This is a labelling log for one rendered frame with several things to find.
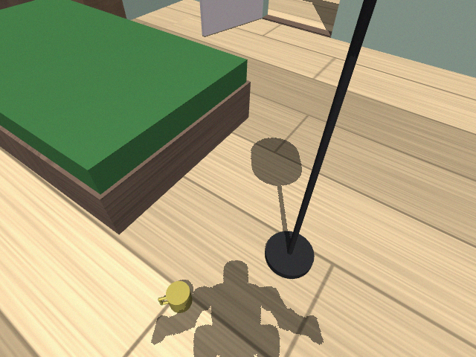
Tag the mug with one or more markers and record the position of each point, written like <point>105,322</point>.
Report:
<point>178,296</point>

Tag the bed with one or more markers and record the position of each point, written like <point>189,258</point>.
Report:
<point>111,112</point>

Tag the floor lamp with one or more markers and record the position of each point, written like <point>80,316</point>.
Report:
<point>289,254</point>

